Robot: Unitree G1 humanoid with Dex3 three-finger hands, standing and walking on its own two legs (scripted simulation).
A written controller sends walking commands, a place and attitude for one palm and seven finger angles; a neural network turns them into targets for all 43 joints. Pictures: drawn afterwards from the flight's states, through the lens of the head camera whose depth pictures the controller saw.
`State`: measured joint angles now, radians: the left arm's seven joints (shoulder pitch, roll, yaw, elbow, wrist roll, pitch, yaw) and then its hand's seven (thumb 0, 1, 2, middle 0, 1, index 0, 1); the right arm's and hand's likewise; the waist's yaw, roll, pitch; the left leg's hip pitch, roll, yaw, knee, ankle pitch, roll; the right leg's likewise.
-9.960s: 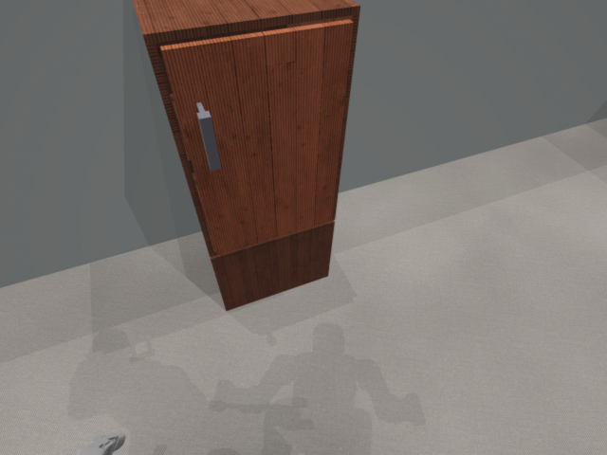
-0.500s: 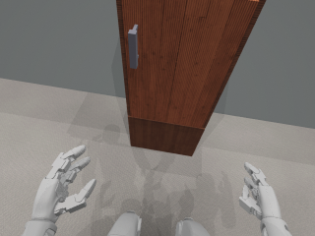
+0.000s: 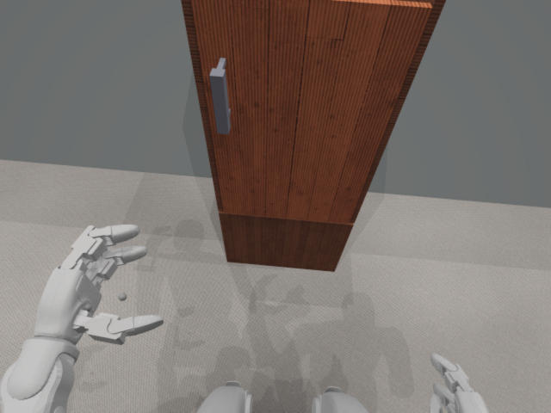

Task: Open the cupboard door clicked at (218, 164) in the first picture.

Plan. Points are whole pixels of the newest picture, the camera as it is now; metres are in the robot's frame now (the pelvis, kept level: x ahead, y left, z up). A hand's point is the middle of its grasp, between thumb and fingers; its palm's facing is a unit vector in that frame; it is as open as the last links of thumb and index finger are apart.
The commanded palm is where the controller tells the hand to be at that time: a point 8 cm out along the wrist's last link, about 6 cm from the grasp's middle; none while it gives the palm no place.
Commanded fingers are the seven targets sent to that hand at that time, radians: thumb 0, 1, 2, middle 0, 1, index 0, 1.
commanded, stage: raise the hand with hooked fingers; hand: left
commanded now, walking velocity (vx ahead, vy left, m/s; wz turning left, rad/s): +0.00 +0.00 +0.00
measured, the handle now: (223, 96) +0.64 +0.14 +0.08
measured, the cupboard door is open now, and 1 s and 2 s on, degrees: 0 0 0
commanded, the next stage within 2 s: move the hooked fingers beside the handle in 1.08 s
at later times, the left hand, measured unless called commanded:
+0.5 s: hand (88, 245) +0.30 +0.25 +0.10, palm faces +0.00 -1.00 -0.08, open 13.9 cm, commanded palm +0.28 +0.31 +0.10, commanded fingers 0.00 -0.50 0.30 -0.30 -1.20 -0.30 -1.20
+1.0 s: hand (96, 238) +0.31 +0.25 +0.10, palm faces -0.02 -1.00 -0.05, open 14.0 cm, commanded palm +0.28 +0.30 +0.10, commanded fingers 0.00 -0.50 0.30 -0.30 -1.20 -0.30 -1.20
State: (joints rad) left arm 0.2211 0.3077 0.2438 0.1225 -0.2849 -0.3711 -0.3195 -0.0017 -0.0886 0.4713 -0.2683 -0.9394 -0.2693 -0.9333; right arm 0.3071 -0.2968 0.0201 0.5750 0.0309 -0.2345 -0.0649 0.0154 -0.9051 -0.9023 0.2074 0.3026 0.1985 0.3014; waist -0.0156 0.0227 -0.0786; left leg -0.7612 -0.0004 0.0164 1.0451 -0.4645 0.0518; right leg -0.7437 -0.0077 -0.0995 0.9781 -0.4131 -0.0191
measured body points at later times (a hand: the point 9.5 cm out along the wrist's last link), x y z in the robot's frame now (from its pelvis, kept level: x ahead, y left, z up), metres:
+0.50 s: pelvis +0.02 -0.01 +0.02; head +0.06 +0.00 +0.47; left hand +0.29 +0.31 +0.11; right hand +0.19 -0.24 -0.05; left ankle +0.03 +0.08 -0.67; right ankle +0.04 -0.11 -0.67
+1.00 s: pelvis +0.02 -0.02 +0.03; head +0.06 -0.01 +0.48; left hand +0.30 +0.30 +0.11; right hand +0.16 -0.27 -0.05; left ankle +0.03 +0.08 -0.67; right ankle +0.04 -0.11 -0.67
